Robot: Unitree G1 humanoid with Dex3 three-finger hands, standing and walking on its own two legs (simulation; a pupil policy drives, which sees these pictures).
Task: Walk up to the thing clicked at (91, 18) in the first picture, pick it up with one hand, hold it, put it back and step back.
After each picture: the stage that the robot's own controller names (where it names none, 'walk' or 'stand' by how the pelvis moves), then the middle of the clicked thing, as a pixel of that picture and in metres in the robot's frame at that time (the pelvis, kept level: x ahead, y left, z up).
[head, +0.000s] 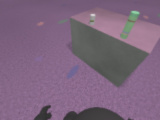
stand; (92, 19) +1.13 +0.03 +0.06
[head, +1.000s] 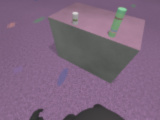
walk; (75, 18) +1.00 +0.19 +0.06
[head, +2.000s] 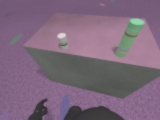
walk; (63, 41) +0.56 +0.23 +0.09
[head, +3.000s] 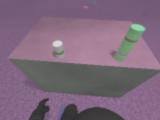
stand; (59, 49) +0.45 +0.25 +0.10
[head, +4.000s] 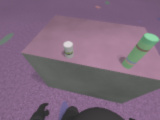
stand; (68, 50) +0.47 +0.20 +0.07
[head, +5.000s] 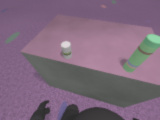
stand; (66, 50) +0.46 +0.20 +0.08
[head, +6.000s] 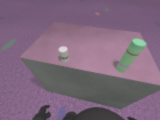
stand; (64, 54) +0.46 +0.23 +0.06
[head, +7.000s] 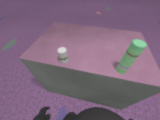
stand; (63, 55) +0.45 +0.23 +0.06
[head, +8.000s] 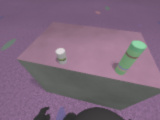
stand; (61, 56) +0.44 +0.24 +0.06
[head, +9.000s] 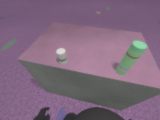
stand; (62, 56) +0.44 +0.24 +0.06
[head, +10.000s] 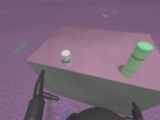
rise first; (67, 58) +0.44 +0.22 +0.06
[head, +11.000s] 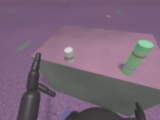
go down; (69, 55) +0.47 +0.22 +0.06
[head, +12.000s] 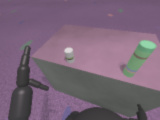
go down; (69, 55) +0.46 +0.23 +0.06
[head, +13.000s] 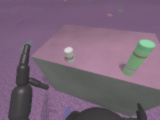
go down; (69, 55) +0.46 +0.23 +0.06
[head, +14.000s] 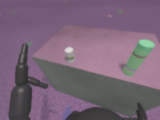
go down; (70, 55) +0.47 +0.23 +0.06
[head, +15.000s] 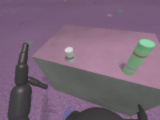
go down; (70, 55) +0.46 +0.23 +0.06
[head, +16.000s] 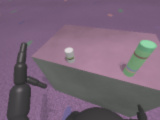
go down; (70, 55) +0.46 +0.23 +0.06
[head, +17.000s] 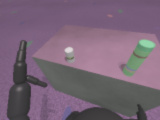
go down; (70, 55) +0.46 +0.23 +0.06
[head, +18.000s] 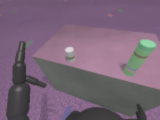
go down; (70, 55) +0.46 +0.22 +0.06
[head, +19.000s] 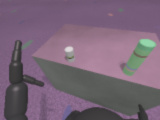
go down; (70, 54) +0.47 +0.23 +0.06
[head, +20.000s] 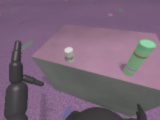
go down; (69, 55) +0.46 +0.23 +0.06
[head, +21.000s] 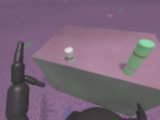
go down; (70, 55) +0.46 +0.23 +0.06
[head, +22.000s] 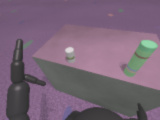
go down; (70, 55) +0.46 +0.22 +0.06
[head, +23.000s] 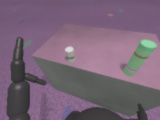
go down; (70, 54) +0.46 +0.23 +0.06
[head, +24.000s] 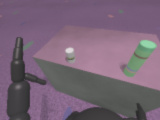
go down; (70, 55) +0.46 +0.22 +0.06
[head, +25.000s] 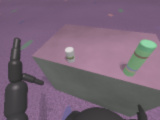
go down; (70, 55) +0.46 +0.23 +0.06
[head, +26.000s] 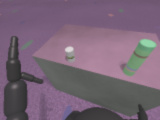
go down; (70, 54) +0.47 +0.23 +0.06
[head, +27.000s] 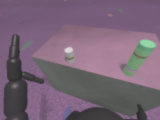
go down; (69, 55) +0.46 +0.23 +0.06
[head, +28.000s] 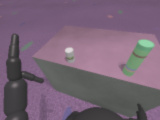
go down; (70, 55) +0.47 +0.23 +0.06
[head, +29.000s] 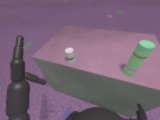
go down; (70, 55) +0.46 +0.23 +0.06
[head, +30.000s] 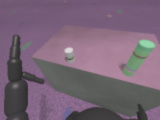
go down; (69, 55) +0.46 +0.23 +0.06
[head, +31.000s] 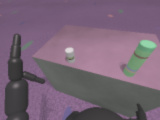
go down; (70, 55) +0.46 +0.22 +0.06
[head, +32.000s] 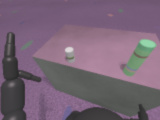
go down; (70, 55) +0.46 +0.23 +0.06
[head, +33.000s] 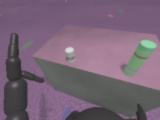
go down; (70, 55) +0.46 +0.22 +0.06
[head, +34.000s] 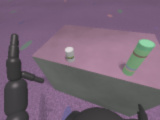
go down; (70, 54) +0.47 +0.23 +0.06
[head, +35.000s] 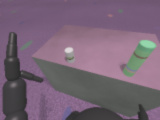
go down; (70, 55) +0.46 +0.23 +0.06
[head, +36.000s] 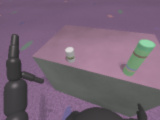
go down; (70, 55) +0.47 +0.22 +0.06
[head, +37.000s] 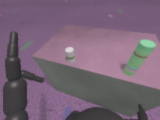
go down; (70, 55) +0.47 +0.22 +0.06
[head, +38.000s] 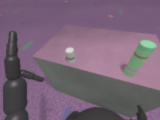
go down; (70, 55) +0.46 +0.22 +0.06
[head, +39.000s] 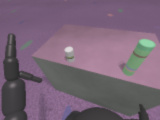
go down; (70, 54) +0.47 +0.23 +0.06
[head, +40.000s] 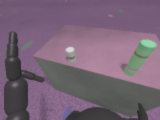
go down; (71, 55) +0.47 +0.22 +0.06
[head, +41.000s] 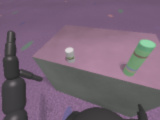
go down; (70, 55) +0.46 +0.23 +0.06
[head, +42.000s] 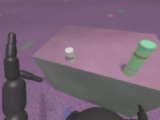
go down; (70, 55) +0.46 +0.23 +0.06
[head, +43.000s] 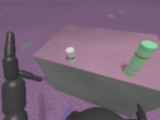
go down; (71, 55) +0.46 +0.22 +0.06
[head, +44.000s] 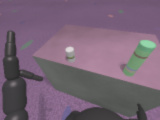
go down; (70, 54) +0.47 +0.23 +0.06
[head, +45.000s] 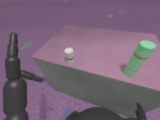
go down; (69, 55) +0.46 +0.23 +0.06
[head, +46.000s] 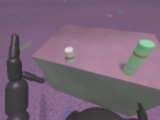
go down; (70, 55) +0.47 +0.23 +0.06
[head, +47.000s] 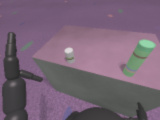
go down; (69, 55) +0.46 +0.23 +0.06
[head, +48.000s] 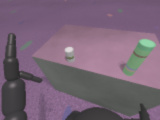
go down; (70, 55) +0.47 +0.22 +0.06
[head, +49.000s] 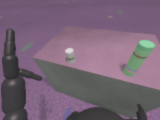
go down; (70, 56) +0.46 +0.22 +0.06
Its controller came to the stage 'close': no
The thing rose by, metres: 0.00
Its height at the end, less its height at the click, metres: +0.00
